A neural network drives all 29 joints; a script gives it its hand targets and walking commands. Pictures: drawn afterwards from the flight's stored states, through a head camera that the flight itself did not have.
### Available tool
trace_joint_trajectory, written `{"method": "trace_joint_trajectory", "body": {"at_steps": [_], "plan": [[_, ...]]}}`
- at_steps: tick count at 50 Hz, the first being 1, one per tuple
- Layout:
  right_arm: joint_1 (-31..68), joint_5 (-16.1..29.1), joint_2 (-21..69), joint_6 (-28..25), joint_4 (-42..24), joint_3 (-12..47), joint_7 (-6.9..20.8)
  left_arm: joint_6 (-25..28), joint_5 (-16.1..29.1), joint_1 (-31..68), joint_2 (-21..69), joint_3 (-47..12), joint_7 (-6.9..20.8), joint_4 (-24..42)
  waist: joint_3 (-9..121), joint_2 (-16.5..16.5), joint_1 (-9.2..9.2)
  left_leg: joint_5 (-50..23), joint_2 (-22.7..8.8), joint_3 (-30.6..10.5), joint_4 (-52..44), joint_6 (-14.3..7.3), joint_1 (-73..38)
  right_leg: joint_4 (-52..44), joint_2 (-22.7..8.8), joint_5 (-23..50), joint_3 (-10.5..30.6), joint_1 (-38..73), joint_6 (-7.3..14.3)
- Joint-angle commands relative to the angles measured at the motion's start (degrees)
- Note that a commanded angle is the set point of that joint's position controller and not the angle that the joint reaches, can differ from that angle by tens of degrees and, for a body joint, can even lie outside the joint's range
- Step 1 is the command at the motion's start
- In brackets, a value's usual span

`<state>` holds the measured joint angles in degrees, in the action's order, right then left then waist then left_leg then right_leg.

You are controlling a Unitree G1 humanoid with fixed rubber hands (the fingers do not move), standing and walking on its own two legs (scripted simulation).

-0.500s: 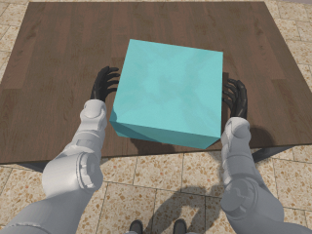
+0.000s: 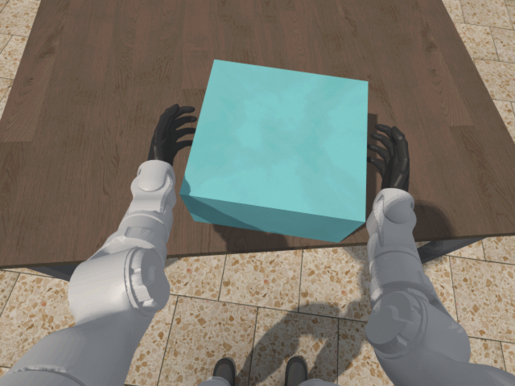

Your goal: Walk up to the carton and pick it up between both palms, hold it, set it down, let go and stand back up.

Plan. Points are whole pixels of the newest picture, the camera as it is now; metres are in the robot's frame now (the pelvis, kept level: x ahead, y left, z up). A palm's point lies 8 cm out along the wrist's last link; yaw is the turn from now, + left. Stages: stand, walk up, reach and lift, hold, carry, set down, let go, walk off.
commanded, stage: set down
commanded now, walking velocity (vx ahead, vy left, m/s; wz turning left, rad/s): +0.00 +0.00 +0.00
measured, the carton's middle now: (278, 153) +0.50 -0.02 -0.05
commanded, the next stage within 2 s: none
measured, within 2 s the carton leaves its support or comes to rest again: neither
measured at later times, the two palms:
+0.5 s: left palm (165, 153) +0.46 +0.17 +0.00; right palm (392, 178) +0.41 -0.19 +0.01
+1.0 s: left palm (163, 157) +0.46 +0.18 -0.01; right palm (386, 192) +0.40 -0.19 -0.02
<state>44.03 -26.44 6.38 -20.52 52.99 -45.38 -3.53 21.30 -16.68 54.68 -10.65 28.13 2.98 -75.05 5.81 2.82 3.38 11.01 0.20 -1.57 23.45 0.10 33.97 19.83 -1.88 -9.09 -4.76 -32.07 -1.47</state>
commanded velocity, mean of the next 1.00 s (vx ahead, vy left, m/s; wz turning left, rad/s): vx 0.00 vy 0.00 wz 0.00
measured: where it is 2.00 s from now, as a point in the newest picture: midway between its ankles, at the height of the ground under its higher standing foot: outside the picture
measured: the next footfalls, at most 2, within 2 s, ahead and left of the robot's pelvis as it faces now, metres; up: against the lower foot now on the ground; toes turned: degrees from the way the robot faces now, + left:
none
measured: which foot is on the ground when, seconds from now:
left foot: down 0.00-1.00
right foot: down 0.00-1.00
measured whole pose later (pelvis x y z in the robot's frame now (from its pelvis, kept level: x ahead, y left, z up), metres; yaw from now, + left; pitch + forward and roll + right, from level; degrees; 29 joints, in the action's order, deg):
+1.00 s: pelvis -0.02 +0.01 -0.03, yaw -2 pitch +30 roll -2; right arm 52.7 -0.5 -6.4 -24.3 77.1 -14.4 -8.2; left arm 26.7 10.9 65.8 -17.9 4.3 1.9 -95.9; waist 13.8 -0.8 4.3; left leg 14.7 -0.8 -1.1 37.1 0.1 52.8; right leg 31.7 -1.2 -11.5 -4.0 -50.4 -1.4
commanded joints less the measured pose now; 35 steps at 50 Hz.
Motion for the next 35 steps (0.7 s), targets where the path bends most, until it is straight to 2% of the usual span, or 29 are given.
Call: {"method": "trace_joint_trajectory", "body": {"at_steps": [1,2,3,4,5,6,7,8,11,12,13,14,15,16,18,19,22,23,24,26,27,28,29,30,31,32,33,34,35], "plan": [[20.75,-9.24,24.76,-0.72,11.77,15.75,8.81,2.23,-7.80,25.76,22.04,-3.34,8.44,-5.67,27.32,-6.30,1.43,-22.71,-2.24,4.90,3.53,2.65,-10.81,5.21,1.10,22.17,-0.43,14.36,-0.10],[20.43,-9.60,24.26,-0.64,12.65,15.82,8.58,2.57,-7.61,26.27,21.49,-3.76,8.73,-5.50,28.00,-6.18,1.04,-22.58,-2.16,5.32,4.59,2.85,-10.84,5.52,1.15,22.28,-0.48,14.15,0.29],[20.51,-9.76,24.61,-0.71,12.75,15.50,8.46,2.26,-7.44,26.00,22.45,-4.33,8.59,-5.41,27.42,-6.66,1.94,-23.00,-2.34,4.92,4.33,2.89,-11.59,5.43,1.24,21.75,-0.57,12.93,0.00],[20.65,-9.83,24.70,-0.36,13.16,15.39,8.45,2.33,-7.73,26.01,21.55,-3.64,8.80,-6.33,27.78,-6.87,1.24,-22.52,-2.24,5.50,4.98,2.97,-11.30,5.42,1.09,20.80,-0.19,12.37,0.24],[20.85,-9.77,24.19,-0.30,12.63,15.00,8.20,2.46,-7.14,27.19,21.02,-4.24,8.72,-5.62,29.06,-6.73,2.38,-22.20,-2.27,4.84,5.09,2.71,-11.13,5.30,0.91,21.49,0.15,13.08,0.18],[20.47,-9.54,24.67,0.11,12.48,15.50,8.52,1.78,-7.68,25.73,21.82,-3.38,8.69,-6.35,27.89,-6.37,1.10,-21.21,-2.30,4.98,4.41,2.50,-10.39,5.16,1.02,20.29,-0.36,13.08,0.12],[19.87,-9.65,24.53,0.22,13.11,14.76,8.45,2.14,-7.74,26.86,20.80,-3.54,8.62,-5.44,28.42,-6.99,1.92,-20.16,-2.16,4.92,4.10,2.42,-10.66,4.79,0.88,19.87,-0.06,13.68,0.14],[20.30,-9.87,24.67,0.20,13.39,15.00,8.53,1.98,-7.95,26.27,20.60,-3.03,8.43,-6.35,27.87,-5.98,0.79,-20.12,-2.27,4.94,4.23,2.22,-9.35,5.39,0.77,20.36,-0.22,14.08,0.12],[20.16,-9.77,25.93,0.71,12.68,15.44,8.57,1.63,-8.50,26.27,21.51,-1.99,9.14,-7.78,26.23,-5.04,0.89,-16.82,-1.70,5.31,3.47,1.33,-6.51,6.58,0.27,20.73,0.23,15.24,-0.42],[19.56,-10.43,23.94,0.61,12.60,14.83,8.50,1.84,-8.17,25.62,20.08,-1.74,8.89,-7.32,27.27,-4.91,1.55,-16.77,-1.38,5.02,3.42,1.46,-6.61,6.52,0.52,21.57,0.01,14.61,-0.44],[18.39,-10.11,24.87,0.50,13.41,14.85,8.54,1.56,-8.94,24.44,20.72,-1.79,8.63,-6.40,26.32,-5.66,1.02,-19.64,-1.85,4.94,3.80,1.69,-8.93,6.11,0.96,21.51,-0.42,14.37,-0.57],[19.48,-9.62,23.06,0.26,12.99,14.52,8.50,1.64,-8.50,25.16,19.76,-3.10,8.43,-7.20,27.10,-7.09,1.45,-20.85,-2.15,4.78,4.83,2.02,-10.20,6.07,1.06,20.12,-0.74,12.25,-0.36],[19.26,-10.12,25.42,0.27,13.03,13.89,8.24,1.84,-8.36,26.27,20.83,-2.76,8.54,-5.99,25.89,-6.94,1.93,-20.11,-2.18,4.46,4.81,2.06,-11.02,5.32,1.13,17.45,-0.77,10.85,-0.18],[20.00,-10.45,23.06,0.20,12.36,14.34,8.14,1.43,-8.65,24.90,19.73,-2.00,8.31,-6.96,27.14,-6.35,0.64,-21.33,-2.23,4.96,5.46,2.12,-11.45,5.75,1.36,18.42,-0.74,11.27,-0.27],[18.47,-9.48,22.36,-0.14,13.86,14.27,7.52,2.22,-7.54,25.60,16.21,-2.08,7.42,-6.89,27.90,-6.42,1.29,-23.76,-2.18,4.80,6.60,2.28,-11.99,6.25,1.15,20.49,-0.84,10.45,0.20],[18.18,-9.50,23.99,-0.12,14.68,13.76,7.52,2.01,-8.22,24.43,18.53,-1.94,7.48,-6.52,25.84,-6.42,0.98,-24.10,-2.19,4.96,6.23,2.19,-12.50,6.11,1.41,19.01,-0.71,9.21,-0.05],[17.23,-9.13,21.47,0.06,16.22,12.66,7.14,1.84,-7.70,24.89,16.00,-2.70,6.72,-6.57,26.80,-7.51,1.30,-26.33,-2.69,4.29,7.63,2.39,-13.96,6.02,1.57,16.50,-1.17,5.71,0.14],[17.34,-8.40,19.97,-0.35,16.25,13.15,6.88,2.06,-7.20,25.01,13.61,-1.60,6.05,-6.70,27.99,-7.00,0.24,-26.10,-2.23,5.02,7.78,2.38,-13.75,6.29,1.75,18.08,-0.76,7.12,0.10],[17.05,-8.60,20.16,-0.62,17.38,12.97,6.47,2.60,-6.68,24.81,14.34,-2.35,6.00,-6.89,28.26,-6.89,1.31,-27.89,-2.34,4.65,8.53,2.69,-13.70,6.54,1.60,19.50,-0.72,6.49,-0.04],[16.39,-8.27,19.79,-0.70,18.48,13.29,6.17,2.29,-6.53,23.02,13.71,-2.09,6.03,-8.43,27.02,-6.44,1.17,-27.25,-2.01,4.62,7.96,2.45,-12.34,6.46,1.30,21.13,-0.27,8.36,-0.17],[17.11,-8.13,21.29,-0.88,17.09,12.72,6.03,2.42,-6.25,24.52,14.96,-2.67,6.11,-6.84,27.94,-7.09,1.68,-25.79,-1.81,4.87,7.90,2.13,-11.67,6.93,1.04,20.32,-0.35,7.18,-0.47],[16.52,-7.55,18.52,-0.94,17.96,13.30,5.84,2.32,-6.30,23.83,10.81,-1.81,5.65,-8.47,28.80,-6.42,0.14,-25.49,-1.74,5.19,7.85,1.96,-10.87,7.06,1.10,21.10,-0.02,8.69,-0.61],[14.91,-6.07,16.03,-0.75,18.90,12.90,5.43,2.06,-5.66,22.67,8.97,-2.04,4.96,-8.28,28.27,-6.84,-0.06,-24.40,-1.72,5.31,7.39,2.06,-8.68,7.68,0.95,22.71,0.17,10.56,-0.58],[15.94,-5.28,12.36,-1.49,18.54,12.88,4.55,2.58,-4.29,23.06,6.09,-2.98,4.07,-8.17,31.06,-8.02,0.92,-24.21,-1.34,5.39,7.83,2.32,-8.40,8.26,1.06,23.11,0.45,9.34,-0.59],[16.11,-4.09,9.94,-1.84,19.20,13.06,4.17,3.11,-2.85,24.08,2.57,-3.65,3.03,-7.35,31.76,-8.24,0.27,-24.23,-1.44,5.54,8.49,2.38,-8.03,8.92,0.82,22.13,0.42,8.11,-0.81],[15.22,-1.55,5.84,-2.46,21.23,13.50,3.01,3.46,-0.86,23.16,-0.66,-5.30,1.80,-8.22,31.69,-8.36,1.22,-25.70,-1.94,5.72,8.74,2.83,-9.64,8.19,1.13,21.45,0.37,7.18,-0.42],[14.19,1.33,0.38,-2.78,21.85,14.58,1.90,3.45,1.85,22.39,-4.20,-6.63,0.67,-7.30,33.19,-8.12,0.65,-27.22,-1.94,5.66,9.30,3.08,-10.12,8.52,1.23,22.36,0.38,6.05,-0.65],[14.33,4.38,-4.96,-3.58,22.42,16.25,0.53,3.58,4.72,21.71,-8.49,-8.45,-0.44,-8.01,35.04,-7.22,1.20,-27.56,-1.97,6.03,9.82,3.51,-9.76,8.66,1.46,24.70,0.40,6.28,-0.59],[15.04,8.21,-4.90,-3.37,25.61,18.72,-0.28,3.53,7.48,23.91,-9.19,-11.31,-1.12,-8.60,34.39,-7.95,1.56,-28.44,-2.08,6.34,10.84,3.76,-9.43,9.39,1.87,24.63,0.88,4.40,-0.45]]}}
